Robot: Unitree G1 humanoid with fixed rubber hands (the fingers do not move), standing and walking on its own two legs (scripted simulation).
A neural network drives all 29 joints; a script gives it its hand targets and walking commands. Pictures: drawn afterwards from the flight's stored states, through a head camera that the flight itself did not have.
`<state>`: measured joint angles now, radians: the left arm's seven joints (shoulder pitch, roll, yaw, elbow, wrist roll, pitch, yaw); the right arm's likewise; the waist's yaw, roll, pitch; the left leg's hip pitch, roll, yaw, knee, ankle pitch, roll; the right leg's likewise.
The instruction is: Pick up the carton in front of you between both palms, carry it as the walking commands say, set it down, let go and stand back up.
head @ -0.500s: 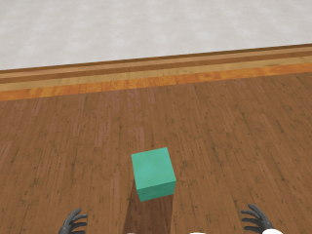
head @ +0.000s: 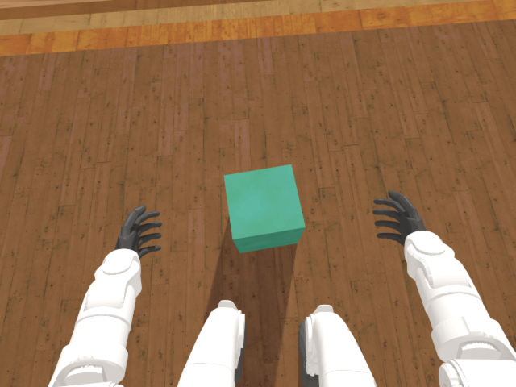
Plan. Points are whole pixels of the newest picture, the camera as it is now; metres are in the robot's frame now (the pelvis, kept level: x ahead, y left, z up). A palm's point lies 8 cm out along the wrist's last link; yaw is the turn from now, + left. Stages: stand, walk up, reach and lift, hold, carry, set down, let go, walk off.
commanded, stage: reach and lift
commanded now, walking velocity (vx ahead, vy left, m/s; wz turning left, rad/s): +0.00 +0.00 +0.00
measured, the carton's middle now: (263, 212) +0.51 +0.04 -0.57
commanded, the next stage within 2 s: none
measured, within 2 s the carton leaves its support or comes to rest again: neither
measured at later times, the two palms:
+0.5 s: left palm (162, 174) +0.45 +0.23 -0.13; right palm (364, 145) +0.52 -0.16 -0.13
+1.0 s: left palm (184, 192) +0.47 +0.23 -0.29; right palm (333, 171) +0.54 -0.14 -0.30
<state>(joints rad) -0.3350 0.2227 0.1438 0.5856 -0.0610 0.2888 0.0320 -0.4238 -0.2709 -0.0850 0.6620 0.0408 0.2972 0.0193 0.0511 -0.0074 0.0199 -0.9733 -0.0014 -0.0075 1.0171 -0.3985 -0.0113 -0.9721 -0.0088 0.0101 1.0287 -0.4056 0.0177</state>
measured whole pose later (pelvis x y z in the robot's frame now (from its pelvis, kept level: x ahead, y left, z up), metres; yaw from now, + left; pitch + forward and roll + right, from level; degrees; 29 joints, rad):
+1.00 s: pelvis -0.02 -0.01 -0.13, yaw +3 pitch +56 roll +3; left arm -1.17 0.14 0.52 0.88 0.08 0.08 0.05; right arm -1.33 -0.30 -0.27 1.05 -0.11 0.11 -0.04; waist 0.10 -0.02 -0.07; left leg -1.96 -0.03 -0.03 1.44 -0.43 -0.06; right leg -1.96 0.05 0.08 1.48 -0.49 0.02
